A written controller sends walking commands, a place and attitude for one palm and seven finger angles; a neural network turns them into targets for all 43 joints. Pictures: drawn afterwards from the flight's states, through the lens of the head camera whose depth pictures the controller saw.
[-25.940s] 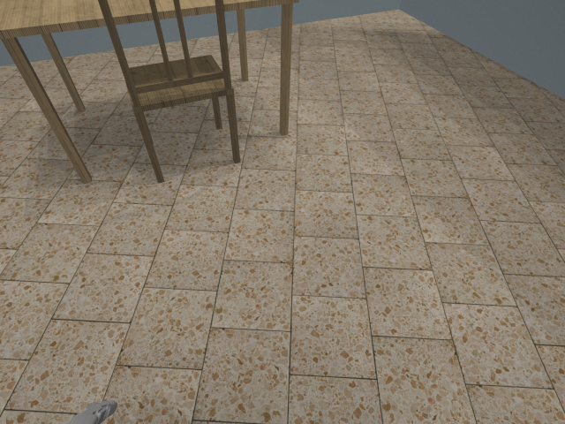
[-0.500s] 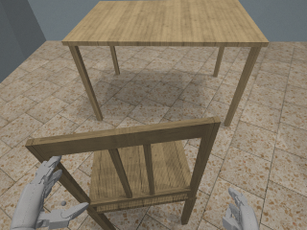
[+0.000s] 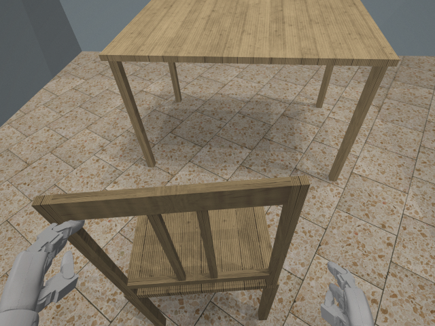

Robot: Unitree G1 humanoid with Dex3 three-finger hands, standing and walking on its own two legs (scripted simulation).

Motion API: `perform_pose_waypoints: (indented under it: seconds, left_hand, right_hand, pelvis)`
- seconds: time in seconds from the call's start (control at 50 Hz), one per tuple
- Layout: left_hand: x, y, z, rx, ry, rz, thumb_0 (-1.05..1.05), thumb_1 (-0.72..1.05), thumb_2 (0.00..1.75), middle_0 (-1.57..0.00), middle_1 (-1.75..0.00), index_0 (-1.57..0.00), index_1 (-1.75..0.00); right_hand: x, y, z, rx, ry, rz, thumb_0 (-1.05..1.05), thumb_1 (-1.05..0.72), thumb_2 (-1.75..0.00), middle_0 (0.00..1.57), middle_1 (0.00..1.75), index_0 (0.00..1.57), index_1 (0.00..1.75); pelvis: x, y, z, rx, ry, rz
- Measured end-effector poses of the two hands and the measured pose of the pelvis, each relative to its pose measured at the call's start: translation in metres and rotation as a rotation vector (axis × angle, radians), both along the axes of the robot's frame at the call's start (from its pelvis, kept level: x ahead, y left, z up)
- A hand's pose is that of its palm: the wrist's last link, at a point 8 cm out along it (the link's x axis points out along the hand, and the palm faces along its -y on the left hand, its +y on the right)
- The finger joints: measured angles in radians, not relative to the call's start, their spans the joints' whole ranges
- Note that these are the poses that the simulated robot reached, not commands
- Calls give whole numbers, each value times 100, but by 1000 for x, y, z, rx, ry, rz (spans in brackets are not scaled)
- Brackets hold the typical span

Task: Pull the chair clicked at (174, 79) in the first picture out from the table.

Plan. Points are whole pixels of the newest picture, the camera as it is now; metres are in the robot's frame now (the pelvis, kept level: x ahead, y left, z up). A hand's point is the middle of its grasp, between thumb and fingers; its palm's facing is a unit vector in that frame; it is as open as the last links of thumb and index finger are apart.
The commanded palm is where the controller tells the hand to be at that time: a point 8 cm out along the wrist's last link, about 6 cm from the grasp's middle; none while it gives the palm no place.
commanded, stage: draw the hand back to the body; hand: left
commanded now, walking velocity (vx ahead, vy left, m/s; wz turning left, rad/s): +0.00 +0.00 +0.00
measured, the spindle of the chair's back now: (170, 251) +0.27 +0.16 -0.07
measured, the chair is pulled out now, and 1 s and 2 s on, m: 0.68 0.67 0.67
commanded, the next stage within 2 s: step back with the hand held close in 0.14 s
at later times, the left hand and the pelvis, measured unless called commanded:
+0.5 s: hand (64, 282) +0.14 +0.26 +0.07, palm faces +0.16 -0.81 -0.56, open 6.5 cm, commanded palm +0.11 +0.30 +0.18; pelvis -0.04 +0.00 +0.00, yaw -1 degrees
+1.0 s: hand out of the picture +0.08 +0.31 +0.12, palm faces +0.39 -0.82 -0.42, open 7.4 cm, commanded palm +0.01 +0.35 +0.18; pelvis -0.14 +0.05 -0.01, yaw -2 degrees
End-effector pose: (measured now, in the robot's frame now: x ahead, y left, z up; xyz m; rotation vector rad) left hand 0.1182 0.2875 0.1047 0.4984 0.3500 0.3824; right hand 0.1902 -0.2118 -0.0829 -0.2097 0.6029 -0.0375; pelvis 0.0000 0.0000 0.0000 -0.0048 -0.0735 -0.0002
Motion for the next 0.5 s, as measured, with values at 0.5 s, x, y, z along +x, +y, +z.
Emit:
perform_pose_waypoints:
  seconds: [0.5]
  left_hand:
    - [-2, 11, 4, 41, 21, -114, 1, 89, 90, -23, -31, -41, -37]
  right_hand:
    - [-39, -8, 4, -22, 92, -69, 1, -90, -90, 20, 30, 21, 30]
  pelvis:
    - [-42, 3, 3, 13, 23, -23]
